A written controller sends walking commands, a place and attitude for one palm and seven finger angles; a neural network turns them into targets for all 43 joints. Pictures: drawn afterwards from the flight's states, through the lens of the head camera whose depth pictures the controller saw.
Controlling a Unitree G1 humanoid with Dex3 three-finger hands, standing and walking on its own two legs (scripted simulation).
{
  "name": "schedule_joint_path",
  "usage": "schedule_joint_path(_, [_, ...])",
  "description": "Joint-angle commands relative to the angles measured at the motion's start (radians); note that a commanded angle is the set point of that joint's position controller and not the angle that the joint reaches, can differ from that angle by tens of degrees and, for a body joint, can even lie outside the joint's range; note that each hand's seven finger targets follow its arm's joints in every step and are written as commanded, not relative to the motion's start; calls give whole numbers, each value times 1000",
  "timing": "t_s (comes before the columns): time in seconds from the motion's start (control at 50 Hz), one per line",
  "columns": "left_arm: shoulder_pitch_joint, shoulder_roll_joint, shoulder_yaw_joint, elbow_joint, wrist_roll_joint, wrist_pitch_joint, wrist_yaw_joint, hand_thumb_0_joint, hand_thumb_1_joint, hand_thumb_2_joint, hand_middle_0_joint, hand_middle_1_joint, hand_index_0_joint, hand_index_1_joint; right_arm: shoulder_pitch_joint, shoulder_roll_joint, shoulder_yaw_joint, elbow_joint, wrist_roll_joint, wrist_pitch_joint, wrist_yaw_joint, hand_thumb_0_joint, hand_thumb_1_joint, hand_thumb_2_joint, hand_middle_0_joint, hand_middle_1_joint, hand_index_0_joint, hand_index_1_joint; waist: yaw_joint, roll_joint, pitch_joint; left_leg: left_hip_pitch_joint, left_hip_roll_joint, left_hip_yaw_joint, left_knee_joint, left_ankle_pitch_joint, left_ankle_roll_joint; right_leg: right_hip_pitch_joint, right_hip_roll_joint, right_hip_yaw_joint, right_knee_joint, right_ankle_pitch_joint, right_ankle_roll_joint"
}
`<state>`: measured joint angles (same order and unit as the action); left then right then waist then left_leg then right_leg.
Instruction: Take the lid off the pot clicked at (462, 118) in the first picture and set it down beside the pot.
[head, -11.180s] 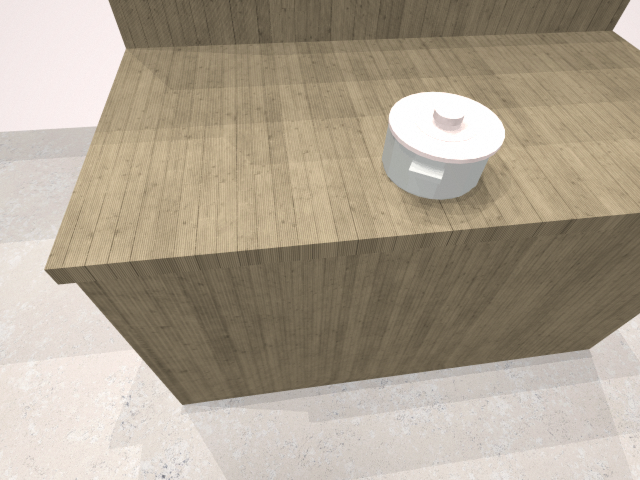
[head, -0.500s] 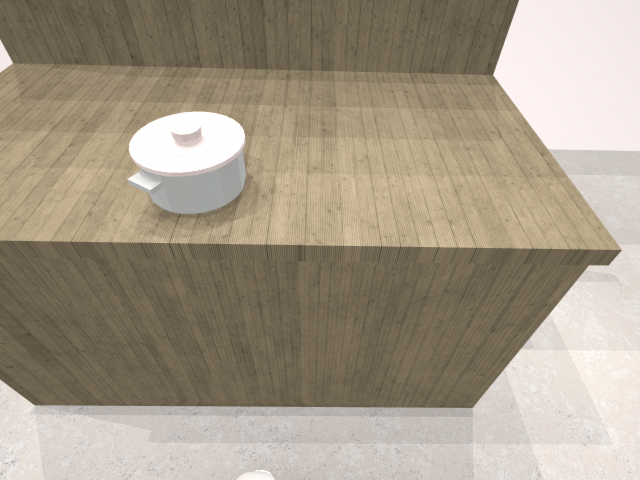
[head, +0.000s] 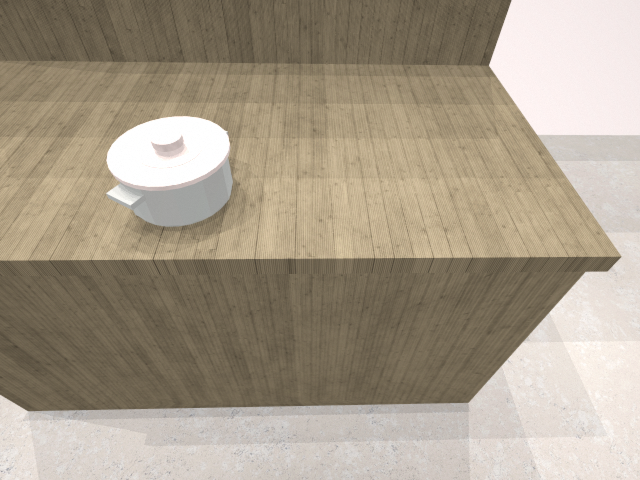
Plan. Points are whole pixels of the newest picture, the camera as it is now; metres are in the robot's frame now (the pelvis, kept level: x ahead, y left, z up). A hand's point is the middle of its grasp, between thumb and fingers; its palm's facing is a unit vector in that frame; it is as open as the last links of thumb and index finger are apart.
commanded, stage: look again from close up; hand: left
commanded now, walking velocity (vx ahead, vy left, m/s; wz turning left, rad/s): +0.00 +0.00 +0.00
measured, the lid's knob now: (167, 139) +0.57 +0.28 +0.12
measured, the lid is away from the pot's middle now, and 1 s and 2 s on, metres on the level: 0.00 0.00 0.00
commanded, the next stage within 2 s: shuffle to correct the standing spot in 0.70 s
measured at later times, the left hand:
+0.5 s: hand out of the picture +0.06 +0.18 -0.17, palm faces +0.03 -0.98 -0.20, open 7.4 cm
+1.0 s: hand out of the picture +0.06 +0.19 -0.18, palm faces +0.11 -0.98 -0.19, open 7.4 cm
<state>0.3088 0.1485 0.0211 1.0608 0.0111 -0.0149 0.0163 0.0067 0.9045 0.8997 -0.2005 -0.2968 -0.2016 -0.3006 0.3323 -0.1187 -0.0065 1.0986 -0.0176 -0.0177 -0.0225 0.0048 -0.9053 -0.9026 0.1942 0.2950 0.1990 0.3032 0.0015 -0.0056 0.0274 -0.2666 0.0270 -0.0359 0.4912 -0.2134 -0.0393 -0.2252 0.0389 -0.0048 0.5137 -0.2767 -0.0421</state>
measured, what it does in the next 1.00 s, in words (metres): shifts its weight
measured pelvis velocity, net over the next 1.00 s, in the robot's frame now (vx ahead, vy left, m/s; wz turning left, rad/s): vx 0.06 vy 0.01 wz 0.03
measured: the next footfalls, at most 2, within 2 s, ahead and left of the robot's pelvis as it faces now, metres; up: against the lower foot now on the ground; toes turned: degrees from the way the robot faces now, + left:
right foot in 1.40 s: +0.16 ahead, -0.04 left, +0.00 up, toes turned -3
left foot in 1.78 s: +0.18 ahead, +0.24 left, +0.00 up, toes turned +6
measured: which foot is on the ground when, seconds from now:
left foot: down 0.00-1.00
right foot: down 0.00-1.00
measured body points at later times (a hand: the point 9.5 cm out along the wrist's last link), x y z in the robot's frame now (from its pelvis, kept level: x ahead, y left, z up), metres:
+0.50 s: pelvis +0.04 +0.00 +0.00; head +0.05 +0.00 +0.45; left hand +0.06 +0.23 -0.15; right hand +0.05 -0.22 -0.16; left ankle +0.03 +0.15 -0.74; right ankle +0.00 -0.09 -0.74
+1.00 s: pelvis +0.06 +0.01 +0.00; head +0.07 +0.02 +0.45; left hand +0.05 +0.24 -0.16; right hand +0.06 -0.21 -0.16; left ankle +0.03 +0.14 -0.73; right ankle +0.00 -0.09 -0.74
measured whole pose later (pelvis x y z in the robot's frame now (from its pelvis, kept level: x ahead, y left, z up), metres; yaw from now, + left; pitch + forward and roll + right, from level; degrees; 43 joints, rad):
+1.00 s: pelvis +0.06 +0.01 +0.00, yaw +2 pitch -1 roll +0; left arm 0.30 0.15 0.04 1.06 0.02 -0.02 0.02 0.01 0.90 0.90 -0.20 -0.30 -0.20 -0.30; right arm 0.30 -0.16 -0.02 1.11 -0.02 0.01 -0.03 0.01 -0.91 -0.90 0.19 0.30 0.20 0.30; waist 0.02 -0.01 0.04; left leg -0.26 0.01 0.01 0.66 -0.40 -0.02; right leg -0.13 0.01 -0.03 0.51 -0.38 -0.03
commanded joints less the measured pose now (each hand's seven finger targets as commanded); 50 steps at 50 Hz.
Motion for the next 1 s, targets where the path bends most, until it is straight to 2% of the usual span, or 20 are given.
schedule_joint_path(0.0, [51,104,22,-34,0,-18,11,0,900,900,-200,-300,-200,-300,39,-89,-17,-27,8,-18,-12,0,-900,-900,200,300,200,300,6,5,30,8,51,-37,-82,52,60,-21,-113,115,-132,57,-13])
schedule_joint_path(0.04, [47,102,21,-31,-1,-17,12,0,900,900,-200,-300,-200,-300,33,-93,-16,-21,7,-19,-13,0,-900,-900,200,300,200,300,5,31,29,21,53,-35,-82,73,61,-20,-116,111,-121,88,-12])
schedule_joint_path(0.18, [38,104,20,-20,-1,-19,15,0,900,900,-200,-300,-200,-300,21,-100,-17,-8,8,-21,-16,0,-900,-900,200,300,200,300,2,15,3,65,59,-25,-71,152,62,11,-120,105,-104,194,-8])
schedule_joint_path(0.2, [42,104,21,-21,1,-20,16,0,900,900,-200,-300,-200,-300,18,-94,-17,-6,10,-22,-17,0,-900,-900,200,300,200,300,6,-3,1,71,61,-25,-73,168,64,21,-120,102,-105,212,-6])
schedule_joint_path(0.24, [38,106,20,-19,0,-20,17,0,900,900,-200,-300,-200,-300,9,-103,-17,-5,9,-21,-18,0,-900,-900,200,300,200,300,2,14,0,80,59,-20,-64,187,60,23,-123,106,-100,248,-7])
schedule_joint_path(0.28, [37,109,20,-17,-1,-19,17,0,900,900,-200,-300,-200,-300,5,-105,-16,-4,9,-20,-18,0,-900,-900,200,300,200,300,3,23,1,89,61,-19,-67,186,61,22,-122,106,-101,246,-6])
schedule_joint_path(0.3, [37,110,20,-16,1,-20,17,0,900,900,-200,-300,-200,-300,5,-100,-16,-2,10,-20,-18,0,-900,-900,200,300,200,300,4,-1,8,85,62,-20,-74,186,62,28,-122,102,-105,247,-5])
schedule_joint_path(0.44, [31,116,19,-14,0,-18,18,0,900,900,-200,-300,-200,-300,-13,-112,-14,0,9,-17,-19,0,-900,-900,200,300,200,300,4,17,16,100,60,-17,-76,180,59,28,-125,107,-115,252,-4])
schedule_joint_path(0.5, [31,116,18,-10,1,-19,17,0,900,900,-200,-300,-200,-300,-16,-110,-14,0,9,-17,-19,0,-900,-900,200,300,200,300,3,-9,25,105,60,-18,-80,178,60,28,-124,108,-122,263,-4])
schedule_joint_path(0.58, [36,120,18,-9,-2,-21,17,0,900,900,-200,-300,-200,-300,-19,-121,-14,3,9,-17,-19,0,-900,-900,200,300,200,300,4,-6,-1,121,59,-13,-71,201,57,47,-131,111,-121,314,-4])
schedule_joint_path(0.72, [42,117,18,-5,-1,-21,19,0,900,900,-200,-300,-200,-300,-15,-120,-14,10,9,-17,-22,0,-900,-900,200,300,200,300,3,3,3,123,60,-12,-70,216,55,59,-131,105,-123,343,-3])
schedule_joint_path(0.78, [43,113,17,-2,-2,-19,19,0,900,900,-200,-300,-200,-300,-9,-115,-12,17,9,-17,-23,0,-900,-900,200,300,200,300,2,13,9,124,61,-14,-77,215,57,55,-129,101,-128,318,-3])
schedule_joint_path(0.8, [50,121,21,-3,1,-20,19,0,900,900,-200,-300,-200,-300,-4,-115,-13,15,11,-17,-22,0,-900,-900,200,300,200,300,10,5,8,111,55,-12,-67,193,60,72,-133,100,-126,306,-6])
schedule_joint_path(0.84, [56,143,36,-12,2,-14,18,0,900,900,-200,-300,-200,-300,-8,-128,-18,-2,8,-9,-19,0,-900,-900,200,300,200,300,18,11,15,55,36,1,-25,110,57,88,-158,122,-113,242,-25])
schedule_joint_path(0.88, [80,173,52,-13,3,-9,17,0,900,900,-200,-300,-200,-300,-31,-124,-22,-30,5,-1,-15,0,-900,-900,200,300,200,300,36,-60,42,-55,-5,40,64,4,44,129,-225,191,-149,185,-63])
schedule_joint_path(0.9, [96,195,63,-17,5,-7,18,0,900,900,-200,-300,-200,-300,-42,-118,-24,-48,5,3,-14,0,-900,-900,200,300,200,300,47,-124,49,-122,-19,64,131,-75,37,166,-284,250,-175,185,-97])
schedule_joint_path(0.92, [112,199,71,-23,6,-6,21,0,900,900,-200,-300,-200,-300,-70,-124,-28,-68,3,6,-14,0,-900,-900,200,300,200,300,58,-151,82,-192,-12,67,197,-192,28,173,-351,315,-189,226,-143])
schedule_joint_path(0.94, [126,199,76,-27,11,-8,23,0,900,900,-200,-300,-200,-300,-93,-126,-31,-88,2,6,-11,0,-900,-900,200,300,200,300,68,-154,88,-240,-1,56,256,-258,25,186,-395,341,-184,296,-181])
schedule_joint_path(0.96, [129,196,80,-32,15,-10,25,0,900,900,-200,-300,-200,-300,-111,-124,-34,-103,3,4,-8,0,-900,-900,200,300,200,300,68,-137,92,-260,8,43,280,-283,25,193,-415,337,-160,375,-198])
schedule_joint_path(0.98, [115,194,80,-38,17,-11,26,0,900,900,-200,-300,-200,-300,-102,-119,-34,-113,6,2,-5,0,-900,-900,200,300,200,300,54,-126,81,-233,15,32,247,-279,28,176,-414,309,-128,417,-192])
